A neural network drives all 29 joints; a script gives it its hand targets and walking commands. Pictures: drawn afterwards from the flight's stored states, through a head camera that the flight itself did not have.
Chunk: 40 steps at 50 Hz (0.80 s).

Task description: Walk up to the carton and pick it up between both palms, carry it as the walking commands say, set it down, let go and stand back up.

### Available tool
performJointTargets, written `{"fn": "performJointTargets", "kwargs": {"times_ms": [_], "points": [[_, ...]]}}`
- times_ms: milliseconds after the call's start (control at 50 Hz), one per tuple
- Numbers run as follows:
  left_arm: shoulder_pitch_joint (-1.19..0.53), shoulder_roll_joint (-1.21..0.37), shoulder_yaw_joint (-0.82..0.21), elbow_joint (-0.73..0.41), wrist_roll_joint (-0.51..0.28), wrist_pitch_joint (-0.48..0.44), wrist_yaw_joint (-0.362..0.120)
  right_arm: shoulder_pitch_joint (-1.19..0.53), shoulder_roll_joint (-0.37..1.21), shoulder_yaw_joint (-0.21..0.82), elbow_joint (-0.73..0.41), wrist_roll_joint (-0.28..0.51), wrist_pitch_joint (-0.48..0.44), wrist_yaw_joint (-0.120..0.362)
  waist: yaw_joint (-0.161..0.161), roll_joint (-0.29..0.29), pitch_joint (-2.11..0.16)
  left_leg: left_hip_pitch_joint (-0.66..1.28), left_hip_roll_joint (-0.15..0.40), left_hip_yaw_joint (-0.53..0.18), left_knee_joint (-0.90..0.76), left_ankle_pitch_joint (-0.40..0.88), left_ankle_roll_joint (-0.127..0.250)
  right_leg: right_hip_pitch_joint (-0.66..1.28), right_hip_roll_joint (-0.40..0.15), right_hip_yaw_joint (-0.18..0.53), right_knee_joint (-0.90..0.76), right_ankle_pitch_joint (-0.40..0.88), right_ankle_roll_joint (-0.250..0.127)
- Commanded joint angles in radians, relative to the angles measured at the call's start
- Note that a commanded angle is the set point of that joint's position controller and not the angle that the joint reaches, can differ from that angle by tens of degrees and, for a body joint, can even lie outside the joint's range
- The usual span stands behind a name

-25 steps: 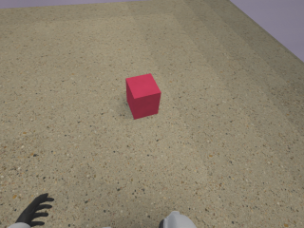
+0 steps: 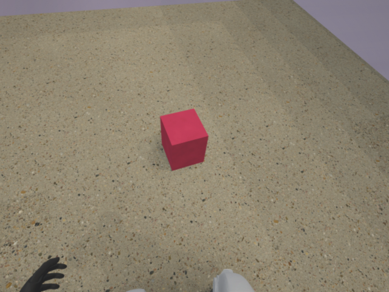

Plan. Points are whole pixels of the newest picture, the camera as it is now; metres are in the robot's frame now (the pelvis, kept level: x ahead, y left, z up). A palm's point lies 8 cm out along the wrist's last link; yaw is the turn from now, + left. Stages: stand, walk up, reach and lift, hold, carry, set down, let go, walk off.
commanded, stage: walk up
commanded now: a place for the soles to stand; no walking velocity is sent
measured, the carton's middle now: (182, 140) +0.93 +0.04 -0.62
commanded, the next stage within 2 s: none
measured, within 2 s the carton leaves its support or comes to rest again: neither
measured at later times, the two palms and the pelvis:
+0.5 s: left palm (44, 248) +0.21 +0.33 -0.11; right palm (343, 278) +0.17 -0.32 -0.08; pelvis +0.12 +0.01 +0.00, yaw +0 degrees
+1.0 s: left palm (61, 216) +0.29 +0.32 -0.12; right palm (331, 227) +0.28 -0.33 -0.08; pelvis +0.22 +0.00 -0.01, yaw +1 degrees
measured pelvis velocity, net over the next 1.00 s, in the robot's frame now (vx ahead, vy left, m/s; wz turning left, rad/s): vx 0.22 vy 0.00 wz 0.02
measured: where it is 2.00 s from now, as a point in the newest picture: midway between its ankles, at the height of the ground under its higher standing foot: (190, 239)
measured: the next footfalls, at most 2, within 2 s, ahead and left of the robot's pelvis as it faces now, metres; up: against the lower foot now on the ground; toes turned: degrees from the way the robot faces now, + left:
right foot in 0.04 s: +0.13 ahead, -0.14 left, +0.00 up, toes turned -3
left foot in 0.32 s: +0.17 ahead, +0.15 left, +0.00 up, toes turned +8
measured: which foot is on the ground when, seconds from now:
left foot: down 0.00-0.04, up 0.06-0.30, down 0.32-0.64, up 0.66-0.88, down 0.90-1.00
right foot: up 0.00-0.02, down 0.04-0.34, up 0.36-0.60, down 0.62-0.90, up 0.92-1.00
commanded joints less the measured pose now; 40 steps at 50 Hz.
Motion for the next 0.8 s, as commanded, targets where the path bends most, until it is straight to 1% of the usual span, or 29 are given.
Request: {"fn": "performJointTargets", "kwargs": {"times_ms": [0, 20, 40, 60, 80, 120, 200, 220, 240, 260, 280, 300, 320, 340, 360, 400, 440, 500, 520, 540, 560, 580, 600, 620, 640, 680, 700, 720, 780], "points": [[0.333, 0.258, 0.122, 0.037, 0.024, -0.056, 0.02, -0.005, -0.2, -0.055, -0.098, 0.011, -0.003, -0.009, 0.168, -0.117, -0.314, -0.099, 0.058, -0.064, 0.287, 0.497, 0.119, 0.625, -0.04, 0.1, -0.368, 0.086, -0.095], [0.318, 0.341, 0.139, 0.007, 0.017, -0.064, 0.035, -0.023, -0.082, -0.019, -0.15, 0.01, -0.01, -0.008, 0.143, -0.354, -0.261, -0.446, -0.088, -0.043, 0.419, -0.009, 0.072, 0.759, -0.264, 0.52, -0.517, 0.026, -0.189], [0.261, 0.378, 0.142, -0.015, 0.007, -0.059, 0.038, -0.133, -0.203, -0.05, -0.151, 0.003, -0.002, -0.016, 0.155, -0.211, -0.199, -0.56, -0.065, -0.135, 0.485, -0.084, 0.091, 0.703, -0.343, 0.696, -0.596, -0.097, -0.263], [0.223, 0.339, 0.129, -0.033, 0.005, -0.055, 0.036, -0.159, -0.271, -0.069, -0.134, -0.005, 0.001, -0.019, 0.133, -0.077, -0.109, -0.542, -0.02, -0.144, 0.482, -0.029, 0.085, 0.634, -0.324, 0.629, -0.539, -0.036, -0.286], [0.168, 0.304, 0.121, -0.036, 0.01, -0.053, 0.039, -0.105, -0.253, -0.067, -0.111, -0.006, 0.0, -0.018, 0.103, -0.067, -0.051, -0.51, -0.005, -0.147, 0.431, 0.007, 0.078, 0.569, -0.306, 0.548, -0.503, 0.037, -0.278], [0.12, 0.292, 0.113, -0.046, 0.002, -0.05, 0.043, -0.084, -0.227, -0.07, -0.088, -0.003, 0.003, 0.004, 0.051, -0.129, 0.062, -0.372, 0.036, -0.111, 0.277, 0.019, 0.064, 0.335, -0.234, 0.367, -0.541, -0.01, -0.236], [0.144, 0.324, 0.122, -0.059, 0.014, -0.05, 0.025, -0.083, -0.213, -0.083, -0.085, -0.003, 0.002, 0.021, 0.053, -0.175, 0.07, -0.252, -0.016, -0.043, 0.077, 0.001, 0.049, 0.243, -0.247, 0.344, -0.562, -0.095, -0.243], [0.128, 0.315, 0.12, -0.066, 0.01, -0.049, 0.022, -0.06, -0.214, -0.082, -0.086, -0.004, 0.001, 0.02, 0.049, -0.154, 0.07, -0.218, -0.016, -0.034, 0.036, 0.044, 0.05, 0.248, -0.242, 0.335, -0.552, -0.088, -0.238], [0.122, 0.321, 0.115, -0.078, 0.012, -0.04, 0.02, -0.05, -0.221, -0.086, -0.085, -0.005, -0.004, 0.018, 0.042, -0.18, 0.072, -0.141, -0.034, -0.005, -0.011, 0.023, 0.045, 0.206, -0.228, 0.295, -0.528, -0.081, -0.233], [0.064, 0.311, 0.111, -0.092, 0.011, -0.034, 0.016, 0.048, -0.22, -0.09, -0.05, 0.0, -0.011, 0.012, -0.002, -0.167, 0.046, -0.022, -0.055, 0.026, -0.127, 0.089, 0.046, 0.164, -0.199, 0.234, -0.453, -0.059, -0.206], [0.032, 0.268, 0.1, -0.102, 0.014, -0.024, 0.012, 0.184, -0.218, -0.095, 0.0, -0.003, -0.019, 0.003, -0.08, -0.043, -0.034, 0.188, -0.109, 0.035, -0.21, 0.133, 0.063, 0.074, -0.139, 0.142, -0.267, -0.019, -0.156], [0.057, 0.158, 0.07, -0.126, 0.005, -0.016, 0.017, 0.313, -0.314, -0.126, 0.029, -0.021, -0.03, -0.015, -0.136, 0.266, -0.128, 0.376, 0.025, -0.256, -0.368, -0.052, 0.12, -0.09, -0.032, 0.023, 0.169, 0.072, -0.098], [0.032, 0.093, 0.055, -0.147, 0.0, -0.021, 0.02, 0.301, -0.407, -0.139, -0.014, -0.017, -0.039, -0.02, -0.144, 0.429, -0.117, 0.5, 0.279, -0.702, -0.55, -0.052, 0.182, -0.372, 0.107, -0.013, 0.337, -0.113, -0.034], [-0.008, 0.215, 0.081, -0.123, 0.02, -0.021, 0.034, 0.203, -0.414, -0.138, -0.034, 0.011, -0.037, -0.02, -0.129, 0.196, -0.057, 0.401, 0.343, -0.771, -0.545, -0.009, 0.271, -0.326, 0.023, 0.095, 0.346, -0.087, -0.026], [-0.014, 0.224, 0.081, -0.118, 0.011, -0.027, 0.031, 0.179, -0.372, -0.133, -0.034, 0.009, -0.035, -0.025, -0.096, 0.065, -0.036, 0.416, 0.308, -0.661, -0.455, 0.169, 0.282, -0.316, -0.004, 0.097, 0.341, -0.041, -0.014], [0.01, 0.173, 0.074, -0.099, 0.004, -0.031, 0.023, 0.159, -0.325, -0.113, -0.048, 0.0, -0.029, -0.033, -0.069, 0.138, -0.058, 0.433, 0.254, -0.45, -0.344, 0.449, 0.274, -0.312, -0.038, 0.062, 0.241, -0.083, -0.01], [0.038, 0.173, 0.075, -0.083, 0.003, -0.028, 0.012, 0.164, -0.325, -0.101, -0.049, -0.008, -0.026, -0.034, -0.077, 0.198, -0.112, 0.406, 0.224, -0.365, -0.305, 0.518, 0.277, -0.226, -0.033, 0.016, 0.109, -0.11, -0.006], [0.001, 0.153, 0.075, -0.075, 0.004, -0.027, 0.003, 0.115, -0.336, -0.106, -0.062, -0.011, -0.019, -0.026, -0.065, 0.187, -0.104, 0.29, 0.222, -0.33, -0.317, 0.411, 0.285, -0.131, -0.024, -0.046, 0.002, -0.055, -0.013], [0.002, 0.159, 0.077, -0.068, 0.004, -0.029, 0.002, 0.085, -0.338, -0.107, -0.062, -0.01, -0.017, -0.023, -0.057, 0.229, -0.081, 0.212, 0.22, -0.315, -0.314, 0.39, 0.284, -0.078, -0.025, -0.056, -0.055, 0.006, -0.013], [0.042, 0.148, 0.078, -0.041, 0.006, -0.033, -0.001, 0.035, -0.342, -0.099, -0.068, -0.007, -0.01, -0.019, -0.014, 0.212, -0.09, 0.104, 0.212, -0.276, -0.311, 0.31, 0.259, 0.054, 0.005, -0.095, -0.12, 0.051, -0.02], [0.135, 0.158, 0.09, -0.011, 0.011, -0.034, 0.001, -0.03, -0.323, -0.089, -0.081, -0.002, -0.004, -0.013, 0.059, 0.181, -0.13, 0.013, 0.19, -0.239, -0.228, 0.261, 0.234, 0.256, 0.031, -0.13, -0.223, 0.108, -0.027], [0.252, 0.211, 0.114, 0.031, 0.018, -0.045, 0.016, -0.031, -0.26, -0.074, -0.093, -0.002, 0.001, -0.012, 0.118, -0.015, -0.195, -0.12, 0.126, -0.166, 0.042, 0.327, 0.176, 0.489, 0.072, -0.07, -0.303, 0.06, -0.041], [0.362, 0.301, 0.147, 0.038, 0.033, -0.059, 0.029, -0.018, -0.137, -0.036, -0.112, -0.002, -0.005, -0.007, 0.182, -0.26, -0.23, -0.337, -0.007, -0.053, 0.422, 0.312, 0.105, 0.649, -0.153, 0.298, -0.474, -0.158, -0.101], [0.3, 0.362, 0.148, 0.0, 0.021, -0.059, 0.041, -0.067, -0.124, -0.022, -0.136, 0.001, -0.006, -0.017, 0.154, -0.322, -0.146, -0.594, -0.126, -0.076, 0.493, -0.077, 0.071, 0.653, -0.341, 0.706, -0.668, -0.213, -0.211], [0.206, 0.364, 0.141, -0.011, 0.01, -0.051, 0.03, -0.137, -0.246, -0.062, -0.131, -0.014, 0.008, -0.025, 0.125, -0.098, -0.062, -0.561, -0.043, -0.198, 0.518, -0.075, 0.093, 0.496, -0.342, 0.715, -0.645, -0.359, -0.248], [0.091, 0.306, 0.128, -0.042, 0.017, -0.042, 0.035, -0.062, -0.256, -0.072, -0.093, -0.013, 0.013, -0.012, 0.063, -0.089, 0.029, -0.478, 0.017, -0.139, 0.393, 0.019, 0.082, 0.367, -0.29, 0.512, -0.587, -0.39, -0.253], [0.073, 0.3, 0.122, -0.053, 0.011, -0.039, 0.035, -0.044, -0.252, -0.073, -0.084, -0.009, 0.011, -0.002, 0.037, -0.13, 0.094, -0.392, 0.02, -0.111, 0.302, 0.05, 0.069, 0.25, -0.232, 0.412, -0.603, -0.358, -0.215], [0.079, 0.293, 0.117, -0.052, 0.017, -0.04, 0.03, -0.007, -0.243, -0.08, -0.053, -0.01, 0.011, 0.005, 0.025, -0.157, 0.067, -0.285, -0.004, -0.083, 0.246, 0.046, 0.061, 0.189, -0.196, 0.349, -0.587, -0.282, -0.211], [0.087, 0.319, 0.122, -0.06, 0.025, -0.037, 0.02, -0.027, -0.226, -0.084, -0.058, 0.004, 0.008, 0.015, 0.043, -0.179, 0.091, -0.22, -0.022, -0.035, 0.082, 0.008, 0.037, 0.151, -0.226, 0.325, -0.574, -0.296, -0.231]]}}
